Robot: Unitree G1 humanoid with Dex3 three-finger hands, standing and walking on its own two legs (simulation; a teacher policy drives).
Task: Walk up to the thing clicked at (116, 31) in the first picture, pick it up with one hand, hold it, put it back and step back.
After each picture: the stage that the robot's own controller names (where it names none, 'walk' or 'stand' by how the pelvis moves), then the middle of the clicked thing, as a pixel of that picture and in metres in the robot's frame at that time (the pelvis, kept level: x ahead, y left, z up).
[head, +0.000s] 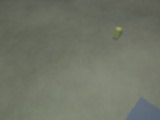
stand; (117, 32) +1.46 -0.40 -0.72
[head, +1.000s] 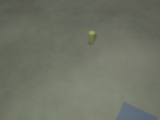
walk; (91, 36) +1.38 +0.00 -0.70
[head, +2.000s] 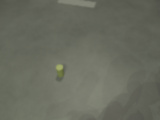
walk; (60, 70) +0.86 +0.25 -0.71
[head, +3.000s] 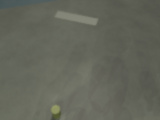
walk; (56, 112) +0.47 +0.20 -0.70
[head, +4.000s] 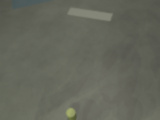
walk; (71, 114) +0.42 +0.15 -0.70
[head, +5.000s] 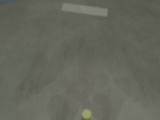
walk; (86, 116) +0.37 -0.03 -0.68
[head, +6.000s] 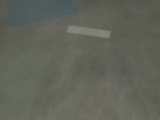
stand; out of the picture +0.37 +0.01 -0.71
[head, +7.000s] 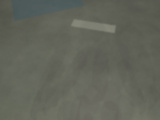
stand; out of the picture +0.36 -0.01 -0.72
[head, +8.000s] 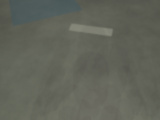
stand; out of the picture +0.37 +0.00 -0.73
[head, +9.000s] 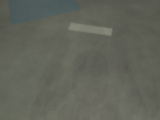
stand; out of the picture +0.36 +0.00 -0.73
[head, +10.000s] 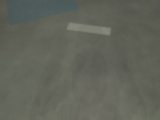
go down; out of the picture +0.36 +0.01 -0.73
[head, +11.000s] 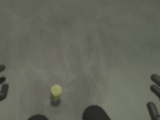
go down; (55, 92) +0.42 +0.01 -0.54
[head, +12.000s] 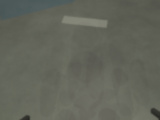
go down; out of the picture +0.36 +0.01 -0.65
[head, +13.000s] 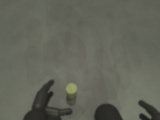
go down; (71, 90) +0.42 +0.01 -0.52
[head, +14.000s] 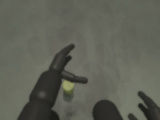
go down; (68, 87) +0.42 +0.02 -0.51
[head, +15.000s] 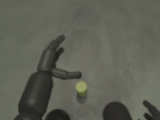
go down; (81, 88) +0.42 +0.01 -0.51
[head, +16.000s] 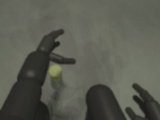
go down; (56, 73) +0.45 +0.02 -0.42
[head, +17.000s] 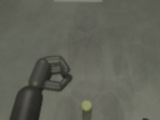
go down; (86, 107) +0.40 +0.02 -0.60
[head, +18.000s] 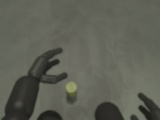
go down; (71, 89) +0.43 +0.02 -0.51
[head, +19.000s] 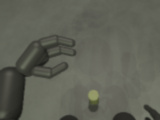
go down; (93, 97) +0.41 +0.00 -0.54
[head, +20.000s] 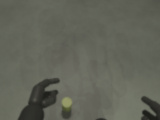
lift; (66, 104) +0.42 +0.02 -0.58
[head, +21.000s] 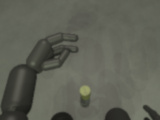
go down; (85, 92) +0.44 +0.01 -0.54
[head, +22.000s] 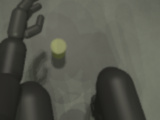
go down; (58, 49) +0.46 +0.03 -0.31
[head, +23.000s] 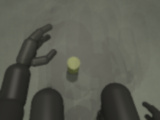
go down; (73, 65) +0.45 +0.01 -0.40
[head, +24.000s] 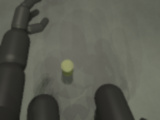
go down; (67, 68) +0.46 +0.02 -0.42
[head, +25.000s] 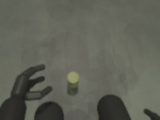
lift; (73, 80) +0.45 +0.00 -0.45
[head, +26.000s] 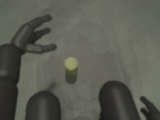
go down; (71, 66) +0.46 +0.01 -0.36
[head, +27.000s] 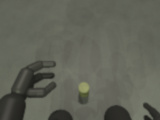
close; (83, 89) +0.43 +0.00 -0.51
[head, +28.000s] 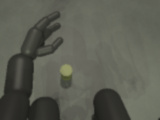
go down; (66, 72) +0.45 +0.02 -0.44
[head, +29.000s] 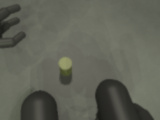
go down; (65, 67) +0.48 +0.03 -0.33
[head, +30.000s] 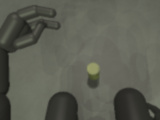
close; (93, 71) +0.47 +0.00 -0.39
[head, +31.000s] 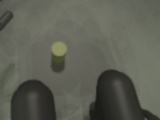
close; (58, 52) +0.48 +0.04 -0.28
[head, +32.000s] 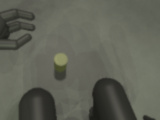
hold; (60, 62) +0.48 +0.04 -0.35
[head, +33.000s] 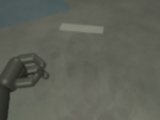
hold; out of the picture +0.39 +0.00 -0.67
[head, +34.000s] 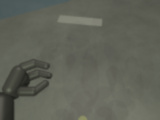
hold; out of the picture +0.40 +0.01 -0.68
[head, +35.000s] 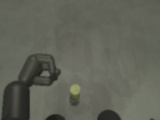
crouch; (75, 91) +0.43 +0.02 -0.55
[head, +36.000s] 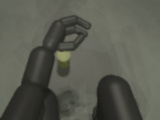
lower; (63, 58) +0.49 +0.03 -0.32
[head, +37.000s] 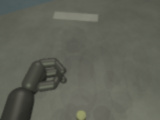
crouch; (81, 117) +0.42 +0.01 -0.64
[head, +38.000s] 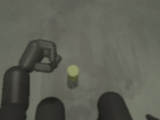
crouch; (73, 73) +0.46 +0.02 -0.45
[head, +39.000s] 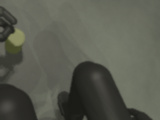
lower; (14, 42) +0.49 +0.09 -0.28
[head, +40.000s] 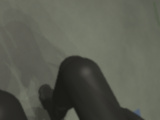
lower; out of the picture +0.49 +0.11 -0.28
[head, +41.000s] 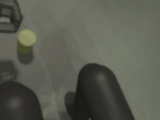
hold; (26, 42) +0.49 +0.09 -0.29
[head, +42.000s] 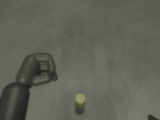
hold; (80, 100) +0.44 +0.01 -0.59
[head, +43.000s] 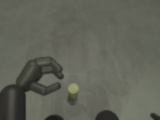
crouch; (73, 90) +0.44 +0.01 -0.55
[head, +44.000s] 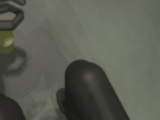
rest; (4, 41) +0.49 +0.09 -0.28
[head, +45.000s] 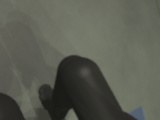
crouch; out of the picture +0.50 +0.11 -0.28
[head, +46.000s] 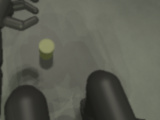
lower; (46, 49) +0.49 +0.05 -0.32
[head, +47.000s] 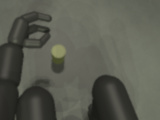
crouch; (58, 54) +0.49 +0.03 -0.34
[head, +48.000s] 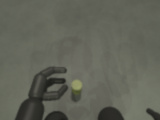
crouch; (76, 87) +0.46 +0.01 -0.53
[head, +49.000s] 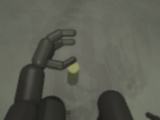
stand; (73, 69) +0.47 +0.02 -0.44
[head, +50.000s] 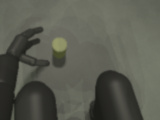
stand; (59, 48) +0.50 +0.03 -0.30
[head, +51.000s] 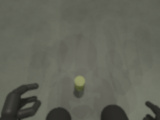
withdraw; (79, 83) +0.46 +0.01 -0.52
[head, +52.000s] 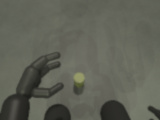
rise; (79, 80) +0.46 +0.02 -0.50
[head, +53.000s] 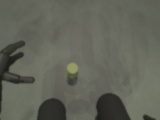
withdraw; (72, 70) +0.47 +0.02 -0.49
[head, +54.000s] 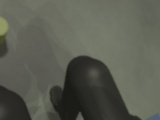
lower; out of the picture +0.51 +0.10 -0.25
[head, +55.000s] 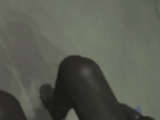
lower; out of the picture +0.51 +0.11 -0.27
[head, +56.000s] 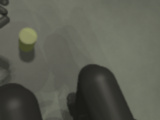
hold; (27, 40) +0.50 +0.08 -0.29
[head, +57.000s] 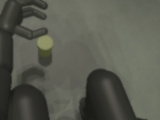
crouch; (45, 46) +0.50 +0.05 -0.31
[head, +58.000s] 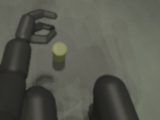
lower; (59, 52) +0.50 +0.03 -0.34
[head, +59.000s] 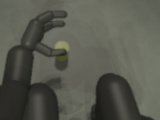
stand; (61, 51) +0.50 +0.03 -0.32
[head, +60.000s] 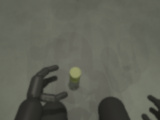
crouch; (75, 75) +0.47 +0.01 -0.47
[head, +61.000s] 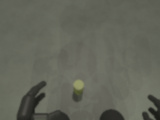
withdraw; (78, 87) +0.47 +0.01 -0.53
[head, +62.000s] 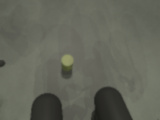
stand; (67, 63) +0.49 +0.03 -0.44
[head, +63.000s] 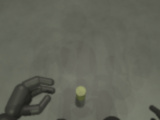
crouch; (80, 93) +0.46 +0.00 -0.57
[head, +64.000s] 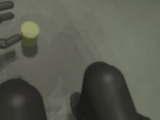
withdraw; (29, 34) +0.52 +0.08 -0.26
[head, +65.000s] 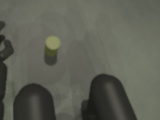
stand; (51, 46) +0.51 +0.06 -0.34
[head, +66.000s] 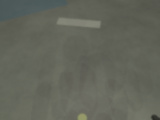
stand; out of the picture +0.44 +0.00 -0.65
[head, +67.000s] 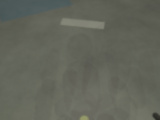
stand; out of the picture +0.42 -0.01 -0.66
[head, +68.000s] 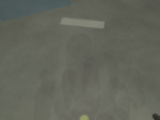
stand; out of the picture +0.43 -0.01 -0.66
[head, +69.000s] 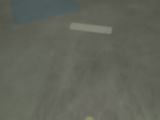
stand; out of the picture +0.44 -0.01 -0.72
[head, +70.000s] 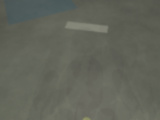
stand; out of the picture +0.43 +0.00 -0.73
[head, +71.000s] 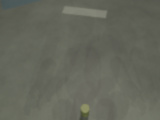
walk; (85, 110) +0.44 +0.00 -0.72
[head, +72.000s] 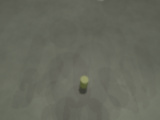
walk; (84, 82) +0.62 -0.04 -0.70
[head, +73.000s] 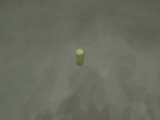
walk; (80, 55) +0.93 +0.07 -0.69
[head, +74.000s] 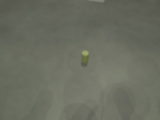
stand; (85, 56) +1.05 -0.02 -0.71
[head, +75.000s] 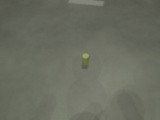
stand; (85, 59) +1.07 -0.02 -0.73
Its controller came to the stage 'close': yes
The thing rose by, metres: 0.00
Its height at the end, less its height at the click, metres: +0.00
